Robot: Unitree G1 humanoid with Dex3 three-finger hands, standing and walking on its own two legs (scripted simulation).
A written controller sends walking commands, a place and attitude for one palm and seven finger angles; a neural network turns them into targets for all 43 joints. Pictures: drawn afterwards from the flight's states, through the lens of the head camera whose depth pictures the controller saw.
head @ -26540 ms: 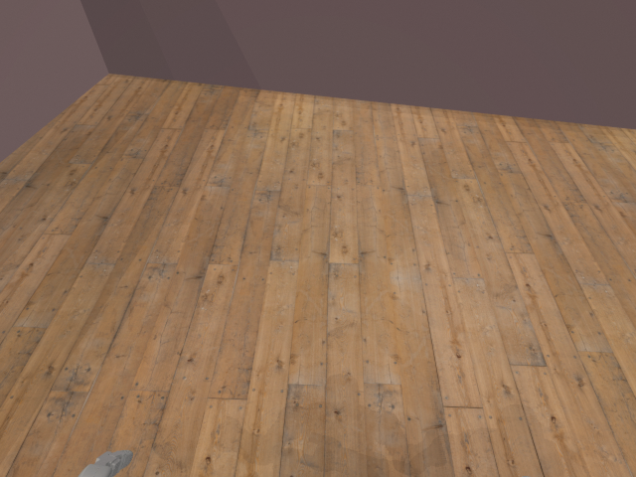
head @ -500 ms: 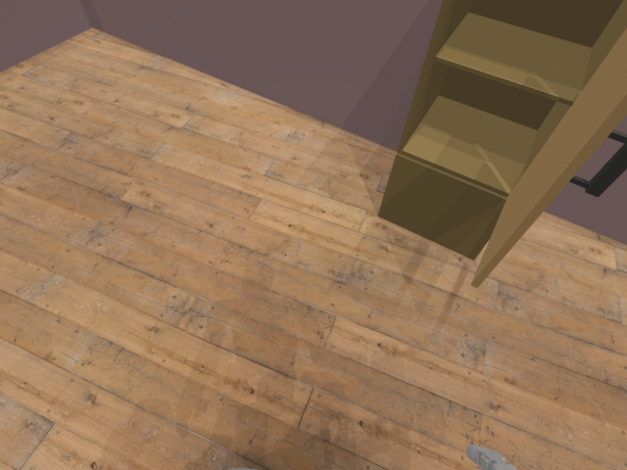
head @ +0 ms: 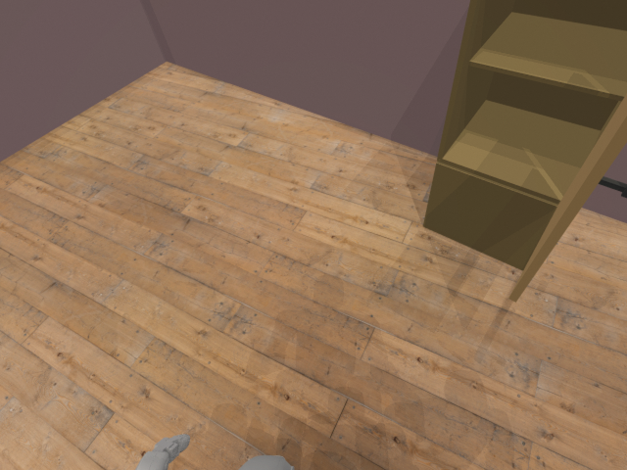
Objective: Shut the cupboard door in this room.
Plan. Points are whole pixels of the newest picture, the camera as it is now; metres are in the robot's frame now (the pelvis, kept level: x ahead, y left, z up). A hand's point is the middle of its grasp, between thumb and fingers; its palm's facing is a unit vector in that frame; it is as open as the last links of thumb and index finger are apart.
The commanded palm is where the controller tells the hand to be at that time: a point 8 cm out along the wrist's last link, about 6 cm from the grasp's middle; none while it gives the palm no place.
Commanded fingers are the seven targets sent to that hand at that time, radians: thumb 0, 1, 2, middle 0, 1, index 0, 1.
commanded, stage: turn or walk to find it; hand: left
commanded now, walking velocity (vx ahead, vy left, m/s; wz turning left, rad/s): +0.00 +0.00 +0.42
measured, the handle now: out of the picture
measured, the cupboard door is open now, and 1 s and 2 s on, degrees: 88 88 88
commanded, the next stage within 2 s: stand and wait in 0.38 s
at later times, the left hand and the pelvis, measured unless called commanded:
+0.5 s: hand out of the picture -0.06 +0.24 -0.18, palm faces +0.28 -0.93 -0.26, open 7.3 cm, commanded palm none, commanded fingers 0.00 0.90 0.90 -0.20 -0.30 -0.20 -0.30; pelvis -0.01 +0.03 -0.01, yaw +13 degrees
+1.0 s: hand out of the picture -0.01 +0.20 -0.15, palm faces +0.33 -0.91 -0.25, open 7.3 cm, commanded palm none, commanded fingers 0.00 0.90 0.90 -0.20 -0.30 -0.20 -0.30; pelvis -0.01 +0.00 +0.00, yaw +19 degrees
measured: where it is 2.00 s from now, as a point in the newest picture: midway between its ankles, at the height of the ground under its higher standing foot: outside the picture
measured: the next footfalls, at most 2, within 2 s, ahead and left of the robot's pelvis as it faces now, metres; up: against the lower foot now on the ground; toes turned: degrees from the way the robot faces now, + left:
left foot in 0.44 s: -0.02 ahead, +0.14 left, +0.00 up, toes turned +18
right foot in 0.86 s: +0.05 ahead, -0.09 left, +0.00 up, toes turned +9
